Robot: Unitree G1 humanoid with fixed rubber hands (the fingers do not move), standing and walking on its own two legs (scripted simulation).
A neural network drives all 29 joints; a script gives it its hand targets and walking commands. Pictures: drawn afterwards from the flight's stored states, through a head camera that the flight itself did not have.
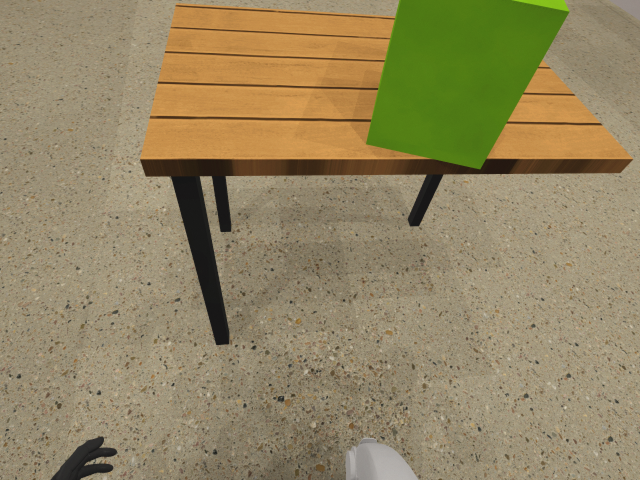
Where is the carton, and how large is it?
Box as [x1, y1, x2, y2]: [366, 0, 569, 168]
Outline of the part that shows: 563,0 399,0 366,143 480,168 569,11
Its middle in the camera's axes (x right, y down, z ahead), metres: +0.21 -0.31 +0.63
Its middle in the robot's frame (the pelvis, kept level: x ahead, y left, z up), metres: +0.73 -0.17 +0.17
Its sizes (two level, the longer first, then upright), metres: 0.210 0.200 0.250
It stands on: a table, 0.78 m high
